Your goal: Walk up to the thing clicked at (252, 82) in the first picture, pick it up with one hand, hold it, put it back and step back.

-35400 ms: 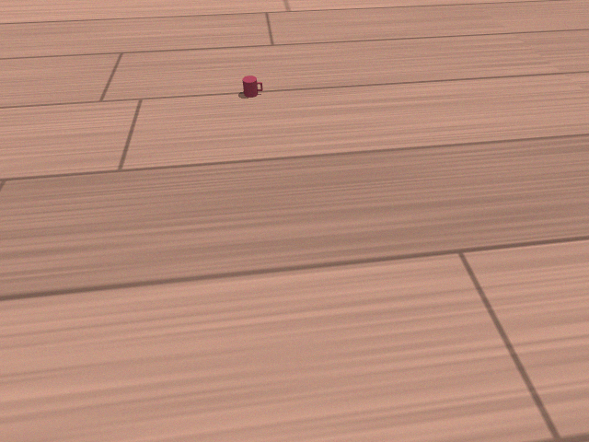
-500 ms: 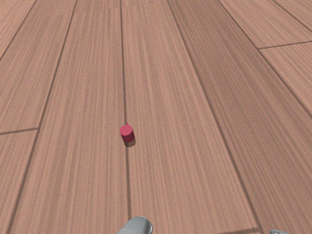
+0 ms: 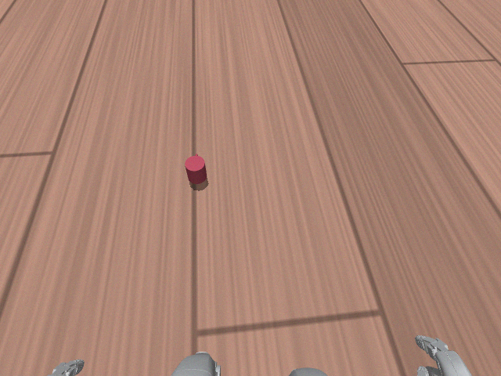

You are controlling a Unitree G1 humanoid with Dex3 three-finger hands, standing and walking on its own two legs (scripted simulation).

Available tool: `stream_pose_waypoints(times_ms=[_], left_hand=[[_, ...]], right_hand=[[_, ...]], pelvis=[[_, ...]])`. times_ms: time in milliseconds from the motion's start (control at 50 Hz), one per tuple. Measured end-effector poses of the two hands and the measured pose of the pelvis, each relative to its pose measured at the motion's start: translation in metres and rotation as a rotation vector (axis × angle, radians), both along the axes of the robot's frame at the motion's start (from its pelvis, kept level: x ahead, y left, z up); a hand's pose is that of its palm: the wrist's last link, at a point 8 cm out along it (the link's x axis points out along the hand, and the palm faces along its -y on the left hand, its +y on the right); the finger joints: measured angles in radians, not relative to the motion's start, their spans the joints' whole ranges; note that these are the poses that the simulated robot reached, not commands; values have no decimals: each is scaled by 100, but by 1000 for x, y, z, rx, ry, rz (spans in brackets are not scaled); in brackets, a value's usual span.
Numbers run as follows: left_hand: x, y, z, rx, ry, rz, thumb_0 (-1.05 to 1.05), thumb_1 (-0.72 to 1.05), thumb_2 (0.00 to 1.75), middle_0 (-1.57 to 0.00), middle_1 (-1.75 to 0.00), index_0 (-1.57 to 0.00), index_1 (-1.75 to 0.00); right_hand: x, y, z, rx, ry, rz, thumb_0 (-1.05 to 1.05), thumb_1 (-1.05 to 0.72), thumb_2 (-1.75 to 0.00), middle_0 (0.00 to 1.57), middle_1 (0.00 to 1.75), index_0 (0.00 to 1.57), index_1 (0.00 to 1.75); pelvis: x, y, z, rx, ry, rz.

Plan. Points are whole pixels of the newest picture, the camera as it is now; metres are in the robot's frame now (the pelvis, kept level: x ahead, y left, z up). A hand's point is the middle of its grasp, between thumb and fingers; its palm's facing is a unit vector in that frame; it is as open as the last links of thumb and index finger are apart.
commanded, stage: step back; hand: left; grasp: from above
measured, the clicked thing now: (196, 167) +1.01 +0.28 -0.70
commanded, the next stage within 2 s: stand in 1.20 s
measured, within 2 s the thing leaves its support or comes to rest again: neither
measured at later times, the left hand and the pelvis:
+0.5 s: hand out of the picture +0.01 +0.28 -0.14, palm faces +0.02 -0.92 -0.39, open 7.4 cm; pelvis -0.05 +0.00 +0.01, yaw +1 degrees
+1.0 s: hand out of the picture +0.07 +0.29 -0.15, palm faces +0.05 -0.94 -0.35, open 7.4 cm; pelvis -0.01 +0.02 +0.01, yaw +3 degrees
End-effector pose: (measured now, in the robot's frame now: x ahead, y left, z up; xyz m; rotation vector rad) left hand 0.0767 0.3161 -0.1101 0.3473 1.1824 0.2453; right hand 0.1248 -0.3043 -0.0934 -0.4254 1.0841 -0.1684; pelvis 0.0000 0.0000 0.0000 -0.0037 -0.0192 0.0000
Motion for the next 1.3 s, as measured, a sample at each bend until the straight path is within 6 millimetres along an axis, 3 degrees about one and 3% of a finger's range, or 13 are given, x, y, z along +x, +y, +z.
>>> stream_pose_waypoints(times_ms=[60, 120, 200, 340, 480, 580, 700, 880, 1020, 1180, 1300], left_hand=[[-36, -8, -2, 26, 45, -3, 0, 90, 90, -20, -30, -20, -30], [-70, -16, 6, 27, 69, 9, 0, 90, 90, -20, -30, -20, -30], [-95, -15, 17, 39, 80, 38, 0, 90, 90, -21, -30, -20, -30], [-98, 7, 15, 37, 18, 55, 0, 90, 90, -21, -30, -20, -30], [-84, 10, 12, 1, 22, 33, 0, 90, 90, -20, -30, -20, -30], [-59, 1, 11, 6, -26, 4, 0, 90, 90, -20, -30, -20, -30], [-45, -13, 14, -8, -77, 16, 0, 90, 90, -20, -30, -20, -30], [-27, 7, 3, -39, -46, 42, 0, 90, 90, -21, -30, -20, -30], [-12, 16, 1, -45, -20, 43, 0, 90, 90, -20, -30, -20, -30], [-1, 16, 8, -32, -30, 40, 0, 90, 90, -20, -30, -20, -30], [-4, 8, 14, -39, -26, 35, 0, 90, 90, -20, -30, -20, -30]], right_hand=[[-8, -12, -12, 22, -41, -12, 1, -90, -90, 20, 30, 20, 30], [-27, -14, -16, 48, -23, -36, 1, -91, -90, 20, 30, 20, 30], [-58, -14, -18, 73, 23, -60, 1, -91, -90, 20, 30, 20, 30], [-104, -4, -25, 49, 145, -39, 1, -91, -90, 20, 30, 20, 30], [-123, 10, -9, 63, 122, -68, 1, -90, -89, 20, 30, 20, 30], [-118, -4, -12, 56, 108, -89, 1, -90, -89, 21, 30, 20, 30], [-94, -10, -15, 46, 104, -77, 1, -91, -90, 20, 30, 20, 30], [-66, 14, -12, 27, 97, -45, 1, -91, -90, 20, 30, 20, 30], [-44, 34, -7, 49, 106, -44, 1, -91, -90, 20, 30, 20, 30], [-12, 40, -5, 66, 42, -41, 1, -90, -90, 20, 30, 20, 30], [-2, 41, 0, 89, 11, -22, 1, -91, -90, 20, 30, 20, 30]], pelvis=[[-21, -7, -7, -33, -25, -15], [-31, -12, -4, -22, -29, -17], [-40, -12, 4, 15, -18, -17], [-54, 2, 1, 16, -3, 48], [-52, 4, 10, 17, -10, 30], [-47, -5, 6, 6, -21, 22], [-37, -7, 6, -1, -26, 45], [-20, 16, 4, 21, -17, 49], [-7, 20, 10, -4, -2, 46], [-5, 23, 13, 1, -8, 46], [-7, 20, 18, 2, -20, 48]])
